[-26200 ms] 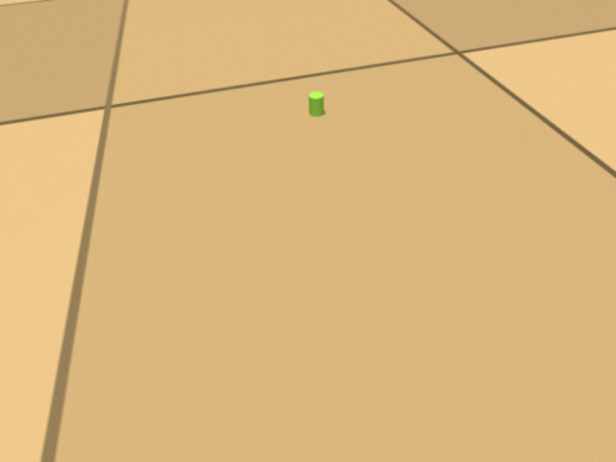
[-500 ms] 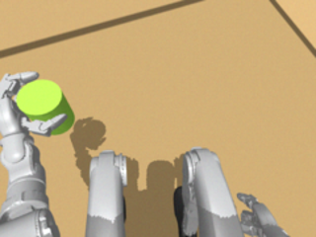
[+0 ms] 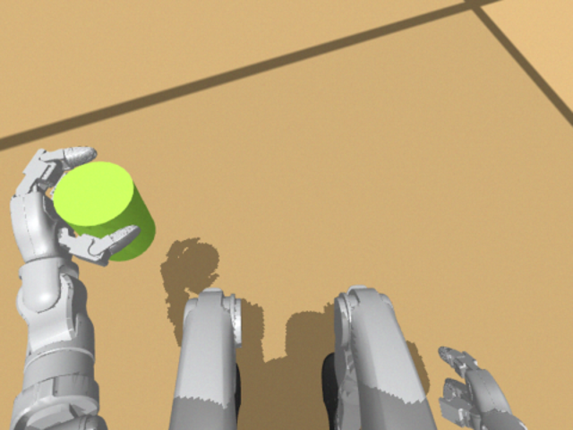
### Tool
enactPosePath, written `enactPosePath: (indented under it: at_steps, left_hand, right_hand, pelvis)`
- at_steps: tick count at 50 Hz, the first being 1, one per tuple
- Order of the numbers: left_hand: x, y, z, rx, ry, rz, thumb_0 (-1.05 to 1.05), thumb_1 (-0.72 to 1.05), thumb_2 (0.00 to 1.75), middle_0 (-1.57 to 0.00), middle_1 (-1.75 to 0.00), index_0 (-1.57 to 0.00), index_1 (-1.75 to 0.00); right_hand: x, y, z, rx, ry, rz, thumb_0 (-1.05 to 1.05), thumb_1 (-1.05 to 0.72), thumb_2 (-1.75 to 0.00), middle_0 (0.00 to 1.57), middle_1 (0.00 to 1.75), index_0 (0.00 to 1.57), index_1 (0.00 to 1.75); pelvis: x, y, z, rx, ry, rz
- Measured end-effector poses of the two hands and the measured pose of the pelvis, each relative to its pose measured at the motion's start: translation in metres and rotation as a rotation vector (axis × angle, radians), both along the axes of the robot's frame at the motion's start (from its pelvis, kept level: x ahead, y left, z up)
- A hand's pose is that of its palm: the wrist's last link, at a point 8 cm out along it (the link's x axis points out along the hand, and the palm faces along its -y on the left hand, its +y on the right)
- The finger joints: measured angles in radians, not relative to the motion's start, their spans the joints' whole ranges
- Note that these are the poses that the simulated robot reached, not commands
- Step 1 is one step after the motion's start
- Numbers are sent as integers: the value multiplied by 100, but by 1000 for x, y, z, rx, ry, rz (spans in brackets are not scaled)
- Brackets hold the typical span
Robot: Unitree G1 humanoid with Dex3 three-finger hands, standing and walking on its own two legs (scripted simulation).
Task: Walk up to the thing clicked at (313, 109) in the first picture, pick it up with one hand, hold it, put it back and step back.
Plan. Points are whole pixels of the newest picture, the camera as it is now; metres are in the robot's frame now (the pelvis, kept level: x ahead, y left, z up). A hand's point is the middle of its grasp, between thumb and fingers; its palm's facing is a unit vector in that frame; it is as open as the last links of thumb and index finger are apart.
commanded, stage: lift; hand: left
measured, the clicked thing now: (111, 214) +0.40 +0.26 -0.03
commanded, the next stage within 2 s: hold in 1.72 s
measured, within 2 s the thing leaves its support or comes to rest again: neither
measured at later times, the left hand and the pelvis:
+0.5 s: hand (17, 129) +0.39 +0.24 +0.18, palm faces +0.30 -0.95 -0.04, open 12.0 cm; pelvis +0.03 +0.01 +0.15, yaw +2 degrees
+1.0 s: hand out of the picture +0.38 +0.22 +0.28, palm faces +0.30 -0.95 -0.04, open 12.0 cm; pelvis +0.06 +0.01 +0.24, yaw +4 degrees
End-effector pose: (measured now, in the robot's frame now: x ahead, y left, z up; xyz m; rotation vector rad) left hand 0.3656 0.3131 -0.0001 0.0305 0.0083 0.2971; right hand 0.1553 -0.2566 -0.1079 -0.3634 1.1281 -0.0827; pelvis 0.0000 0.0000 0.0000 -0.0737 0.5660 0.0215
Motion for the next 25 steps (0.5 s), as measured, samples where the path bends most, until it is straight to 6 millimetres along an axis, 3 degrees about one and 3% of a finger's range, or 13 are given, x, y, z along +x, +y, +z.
enactPosePath:
  at_steps: [13,25]
  left_hand:
    - [-10,-13,88,1,0,-2,3,-59,104,-63,-96,-59,-96]
    - [-14,-26,186,5,18,4,3,-59,104,-63,-96,-59,-96]
  right_hand:
    - [30,12,72,28,-95,-19,1,-92,-90,20,30,20,29]
    - [46,27,156,56,-152,-47,1,-92,-90,20,30,20,29]
  pelvis:
    - [11,2,68,3,-28,15]
    - [34,7,149,12,-109,30]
